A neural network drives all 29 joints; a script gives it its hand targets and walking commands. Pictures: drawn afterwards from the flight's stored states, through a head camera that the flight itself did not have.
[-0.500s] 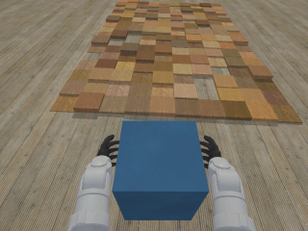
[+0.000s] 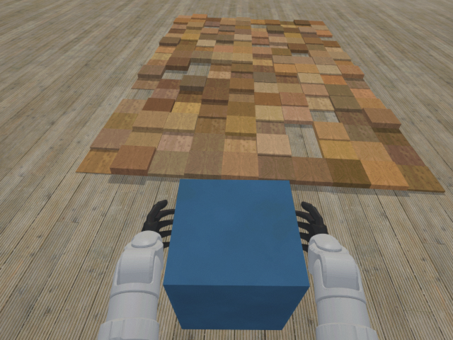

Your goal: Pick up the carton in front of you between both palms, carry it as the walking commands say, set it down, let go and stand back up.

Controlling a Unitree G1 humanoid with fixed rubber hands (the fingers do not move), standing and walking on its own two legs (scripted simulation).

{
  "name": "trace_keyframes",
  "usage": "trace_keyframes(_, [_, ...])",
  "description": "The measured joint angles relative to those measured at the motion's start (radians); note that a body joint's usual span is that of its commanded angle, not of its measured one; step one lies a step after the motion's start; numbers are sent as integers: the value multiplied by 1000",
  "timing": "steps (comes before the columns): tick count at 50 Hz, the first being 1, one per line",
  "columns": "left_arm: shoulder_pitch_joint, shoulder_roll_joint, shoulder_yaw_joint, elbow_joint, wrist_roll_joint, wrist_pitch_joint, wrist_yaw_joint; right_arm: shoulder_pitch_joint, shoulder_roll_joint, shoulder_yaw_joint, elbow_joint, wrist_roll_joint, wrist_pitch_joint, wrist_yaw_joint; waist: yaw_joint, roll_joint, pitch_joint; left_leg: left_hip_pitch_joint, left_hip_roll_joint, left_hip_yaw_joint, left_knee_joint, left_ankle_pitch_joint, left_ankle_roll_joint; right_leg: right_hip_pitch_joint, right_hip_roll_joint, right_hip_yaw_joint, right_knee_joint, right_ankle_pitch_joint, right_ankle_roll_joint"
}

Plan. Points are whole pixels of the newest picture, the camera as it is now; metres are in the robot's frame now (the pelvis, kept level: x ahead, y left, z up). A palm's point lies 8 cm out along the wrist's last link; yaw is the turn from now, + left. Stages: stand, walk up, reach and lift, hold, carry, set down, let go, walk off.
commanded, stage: hold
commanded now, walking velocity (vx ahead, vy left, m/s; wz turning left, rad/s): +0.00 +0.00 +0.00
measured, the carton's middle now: (233, 258) +0.29 +0.00 -0.02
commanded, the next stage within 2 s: carry in 0.90 s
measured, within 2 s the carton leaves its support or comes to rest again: neither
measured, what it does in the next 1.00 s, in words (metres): stands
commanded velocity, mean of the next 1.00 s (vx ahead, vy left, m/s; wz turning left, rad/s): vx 0.07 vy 0.00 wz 0.00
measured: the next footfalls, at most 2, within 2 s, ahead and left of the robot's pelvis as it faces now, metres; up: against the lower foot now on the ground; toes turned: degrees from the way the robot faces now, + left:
right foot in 1.50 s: +0.30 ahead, -0.11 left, +0.00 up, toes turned -10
left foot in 1.98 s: +0.68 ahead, +0.06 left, +0.00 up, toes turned +11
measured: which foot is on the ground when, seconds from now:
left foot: down 0.00-1.00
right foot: down 0.00-1.00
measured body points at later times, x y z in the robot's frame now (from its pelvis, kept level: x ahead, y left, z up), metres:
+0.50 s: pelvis -0.01 +0.00 +0.00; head -0.05 +0.00 +0.45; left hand +0.29 +0.15 +0.04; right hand +0.29 -0.15 +0.05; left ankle +0.02 +0.13 -0.75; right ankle +0.01 -0.13 -0.75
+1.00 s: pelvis +0.00 +0.00 +0.00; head -0.04 +0.01 +0.45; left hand +0.30 +0.15 +0.04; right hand +0.30 -0.15 +0.05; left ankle +0.01 +0.13 -0.74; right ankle +0.00 -0.14 -0.74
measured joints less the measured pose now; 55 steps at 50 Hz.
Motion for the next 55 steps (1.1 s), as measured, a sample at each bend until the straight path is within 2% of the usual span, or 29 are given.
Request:
trace_keyframes(18, [-54,-12,46,36,31,21,-14,-58,13,-47,47,-28,15,16,6,-1,13,-3,1,4,20,2,-4,-8,3,-2,30,-2,-2])
trace_keyframes(33, [-49,-11,43,30,33,19,-15,-56,13,-42,47,-26,10,13,4,0,14,-4,2,5,19,0,-2,-5,2,-6,21,-2,-2])
trace_keyframes(46, [-8,-1,0,-25,12,34,-4,-12,2,-3,-4,-7,18,8,5,-5,-1,-12,0,10,9,-2,1,-14,-2,-5,15,-4,0])
trace_keyframes(51, [24,5,-27,-95,-15,74,10,21,-4,27,-71,25,54,-8,14,-4,-87,-119,19,55,90,-127,9,-141,-27,-56,136,-192,-3])
trace_keyframes(55, [38,14,-48,-186,-56,121,28,37,-6,55,-170,53,108,-31,16,11,-120,-172,45,68,136,-87,-1,-182,-43,-123,151,-122,-5])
